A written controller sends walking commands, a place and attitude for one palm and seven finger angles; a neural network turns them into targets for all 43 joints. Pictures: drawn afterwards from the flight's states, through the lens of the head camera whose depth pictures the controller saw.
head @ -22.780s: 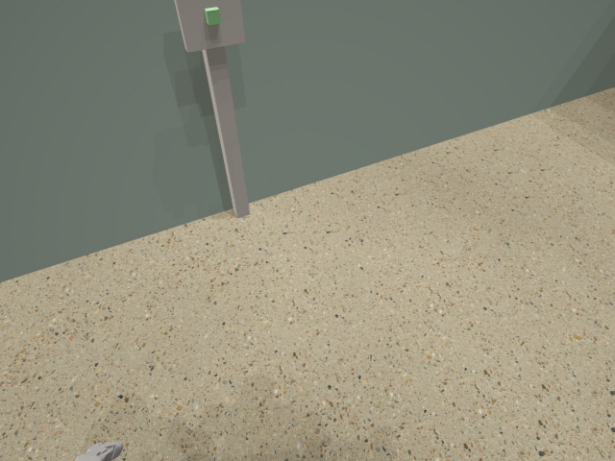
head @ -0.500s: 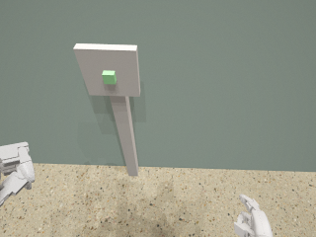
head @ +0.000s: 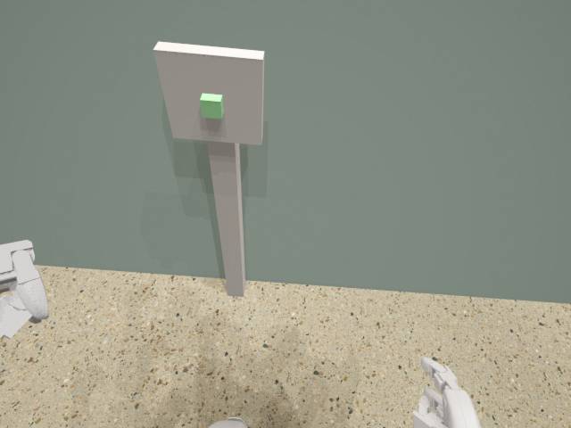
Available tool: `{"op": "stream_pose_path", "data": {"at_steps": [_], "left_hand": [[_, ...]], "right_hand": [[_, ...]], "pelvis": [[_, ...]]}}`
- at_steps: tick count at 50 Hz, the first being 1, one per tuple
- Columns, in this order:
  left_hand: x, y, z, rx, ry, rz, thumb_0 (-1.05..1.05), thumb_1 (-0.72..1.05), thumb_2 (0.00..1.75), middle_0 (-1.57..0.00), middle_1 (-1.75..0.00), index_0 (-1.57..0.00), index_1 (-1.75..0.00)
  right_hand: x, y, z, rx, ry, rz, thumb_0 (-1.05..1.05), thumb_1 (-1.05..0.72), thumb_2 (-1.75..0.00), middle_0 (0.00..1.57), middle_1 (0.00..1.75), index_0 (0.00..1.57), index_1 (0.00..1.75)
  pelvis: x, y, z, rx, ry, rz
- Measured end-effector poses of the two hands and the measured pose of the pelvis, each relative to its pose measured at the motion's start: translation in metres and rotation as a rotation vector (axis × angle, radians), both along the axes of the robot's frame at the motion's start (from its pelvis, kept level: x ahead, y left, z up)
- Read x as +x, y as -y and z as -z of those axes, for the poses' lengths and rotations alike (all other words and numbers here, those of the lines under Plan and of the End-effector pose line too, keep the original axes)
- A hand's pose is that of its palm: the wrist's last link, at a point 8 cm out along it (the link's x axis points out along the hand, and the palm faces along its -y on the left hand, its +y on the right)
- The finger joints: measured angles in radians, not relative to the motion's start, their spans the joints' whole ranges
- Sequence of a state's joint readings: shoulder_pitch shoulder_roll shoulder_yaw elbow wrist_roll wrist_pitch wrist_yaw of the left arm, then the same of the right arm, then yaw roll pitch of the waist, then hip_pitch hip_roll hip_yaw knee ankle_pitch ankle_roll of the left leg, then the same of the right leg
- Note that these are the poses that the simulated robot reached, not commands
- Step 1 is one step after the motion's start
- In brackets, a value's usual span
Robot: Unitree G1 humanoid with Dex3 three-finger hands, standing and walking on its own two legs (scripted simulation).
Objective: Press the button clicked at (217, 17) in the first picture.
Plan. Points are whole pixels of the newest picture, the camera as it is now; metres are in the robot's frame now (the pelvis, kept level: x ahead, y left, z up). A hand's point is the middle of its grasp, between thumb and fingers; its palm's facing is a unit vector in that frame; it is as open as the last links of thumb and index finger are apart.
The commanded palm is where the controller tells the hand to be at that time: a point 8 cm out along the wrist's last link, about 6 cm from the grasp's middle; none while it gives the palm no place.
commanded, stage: step back with the hand held close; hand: left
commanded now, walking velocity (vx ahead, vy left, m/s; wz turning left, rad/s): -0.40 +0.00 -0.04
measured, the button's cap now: (212, 105) +0.62 +0.18 +0.10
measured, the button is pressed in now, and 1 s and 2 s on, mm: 0 0 0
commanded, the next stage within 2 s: stop stepping back and stand still in 0.36 s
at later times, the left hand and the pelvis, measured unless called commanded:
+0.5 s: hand out of the picture +0.09 +0.25 +0.18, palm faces +0.37 -0.83 -0.42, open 3.1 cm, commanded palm +0.03 +0.28 +0.19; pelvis -0.11 +0.01 +0.01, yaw -1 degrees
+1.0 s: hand out of the picture +0.01 +0.23 +0.18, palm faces +0.31 -0.85 -0.44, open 3.1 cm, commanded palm -0.04 +0.28 +0.19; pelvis -0.18 +0.01 +0.01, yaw -3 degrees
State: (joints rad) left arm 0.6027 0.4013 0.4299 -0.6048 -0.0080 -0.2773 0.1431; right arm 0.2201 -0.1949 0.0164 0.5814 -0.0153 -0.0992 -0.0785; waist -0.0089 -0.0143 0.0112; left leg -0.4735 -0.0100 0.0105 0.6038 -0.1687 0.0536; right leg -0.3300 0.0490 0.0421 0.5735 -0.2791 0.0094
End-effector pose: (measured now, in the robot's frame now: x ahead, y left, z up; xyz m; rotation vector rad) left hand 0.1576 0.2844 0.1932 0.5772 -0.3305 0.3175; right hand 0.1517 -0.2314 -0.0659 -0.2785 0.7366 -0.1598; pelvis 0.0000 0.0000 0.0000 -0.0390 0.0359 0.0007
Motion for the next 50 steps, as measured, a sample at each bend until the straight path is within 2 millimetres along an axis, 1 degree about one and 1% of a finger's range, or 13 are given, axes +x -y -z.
{"op": "stream_pose_path", "data": {"at_steps": [3,7,11,17,21,23,26,31,34,38,42,46,50], "left_hand": [[-0.009,0.009,0.003,-0.022,-0.028,0.039,0.01,0.89,0.9,-1.31,-1.5,-1.3,-1.5],[-0.028,0.021,0.001,-0.002,-0.04,0.092,0.01,0.89,0.9,-1.31,-1.5,-1.3,-1.5],[-0.053,0.02,-0.008,0.022,0.002,0.085,0.01,0.88,0.9,-1.31,-1.5,-1.3,-1.5],[-0.078,-0.001,-0.008,-0.031,0.101,0.027,0.01,0.88,0.9,-1.31,-1.5,-1.31,-1.5],[-0.091,-0.011,-0.001,-0.035,0.06,0.007,0.01,0.89,0.9,-1.31,-1.5,-1.31,-1.5],[-0.1,-0.01,-0.002,-0.045,0.04,0.01,0.01,0.89,0.9,-1.31,-1.5,-1.3,-1.5],[-0.114,0.0,-0.004,-0.062,0.02,0.044,0.01,0.89,0.9,-1.31,-1.5,-1.3,-1.5],[-0.135,0.02,-0.003,-0.049,-0.025,0.115,0.01,0.89,0.9,-1.31,-1.5,-1.3,-1.5],[-0.144,0.015,-0.005,-0.065,-0.019,0.101,0.01,0.88,0.9,-1.31,-1.5,-1.31,-1.5],[-0.151,-0.004,0.002,-0.098,0.006,0.039,0.01,0.88,0.9,-1.31,-1.5,-1.31,-1.5],[-0.157,-0.01,0.008,-0.123,-0.026,0.013,0.01,0.89,0.9,-1.31,-1.5,-1.3,-1.5],[-0.169,0.002,0.002,-0.093,-0.039,0.046,0.01,0.89,0.9,-1.31,-1.5,-1.3,-1.5],[-0.184,0.009,-0.001,-0.068,-0.043,0.066,0.01,0.89,0.9,-1.31,-1.5,-1.3,-1.5]], "right_hand": [[-0.003,0.0,-0.001,0.007,0.004,-0.015,0.01,-0.9,-0.9,0.2,0.3,0.21,0.3],[-0.01,0.003,-0.006,0.013,0.052,-0.019,0.01,-0.9,-0.9,0.2,0.3,0.21,0.3],[-0.023,0.007,-0.01,0.006,0.072,-0.01,0.01,-0.9,-0.9,0.2,0.3,0.21,0.3],[-0.058,0.008,-0.007,-0.046,0.018,0.016,0.01,-0.91,-0.9,0.2,0.3,0.21,0.3],[-0.084,-0.002,-0.008,-0.025,0.017,0.022,0.01,-0.91,-0.9,0.2,0.3,0.21,0.29],[-0.098,-0.008,-0.01,-0.006,0.022,0.015,0.01,-0.91,-0.9,0.2,0.3,0.21,0.29],[-0.117,-0.014,-0.011,0.024,0.028,0.001,0.01,-0.91,-0.9,0.2,0.3,0.21,0.29],[-0.149,-0.011,-0.002,0.046,0.018,0.005,0.01,-0.9,-0.9,0.21,0.3,0.21,0.3],[-0.171,-0.004,-0.001,0.032,-0.016,0.054,0.01,-0.9,-0.9,0.21,0.3,0.21,0.3],[-0.191,0.006,-0.002,-0.01,-0.02,0.105,0.01,-0.9,-0.9,0.21,0.3,0.21,0.3],[-0.203,0.006,-0.012,-0.021,0.008,0.108,0.02,-0.91,-0.9,0.2,0.3,0.21,0.29],[-0.208,0.002,-0.018,0.003,0.054,0.086,0.02,-0.91,-0.9,0.2,0.3,0.21,0.29],[-0.208,0.002,-0.014,0.014,0.047,0.068,0.01,-0.9,-0.9,0.2,0.3,0.21,0.3]], "pelvis": [[-0.015,0.002,-0.001,-0.003,0.006,0.006],[-0.033,0.005,0.0,-0.008,0.019,0.008],[-0.048,0.006,0.001,-0.004,0.023,-0.003],[-0.069,-0.007,0.004,-0.005,0.016,-0.022],[-0.09,-0.009,-0.001,-0.015,0.017,-0.016],[-0.099,-0.008,-0.005,-0.026,0.006,-0.002],[-0.114,-0.004,-0.008,-0.029,-0.009,0.025],[-0.144,0.0,-0.005,-0.014,0.002,0.054],[-0.147,-0.002,-0.008,0.002,0.01,0.058],[-0.151,-0.01,-0.006,0.004,0.017,0.026],[-0.164,-0.012,-0.012,0.026,0.039,0.045],[-0.175,-0.008,-0.014,0.029,0.042,0.047],[-0.184,-0.007,-0.012,0.021,0.044,0.044]]}}
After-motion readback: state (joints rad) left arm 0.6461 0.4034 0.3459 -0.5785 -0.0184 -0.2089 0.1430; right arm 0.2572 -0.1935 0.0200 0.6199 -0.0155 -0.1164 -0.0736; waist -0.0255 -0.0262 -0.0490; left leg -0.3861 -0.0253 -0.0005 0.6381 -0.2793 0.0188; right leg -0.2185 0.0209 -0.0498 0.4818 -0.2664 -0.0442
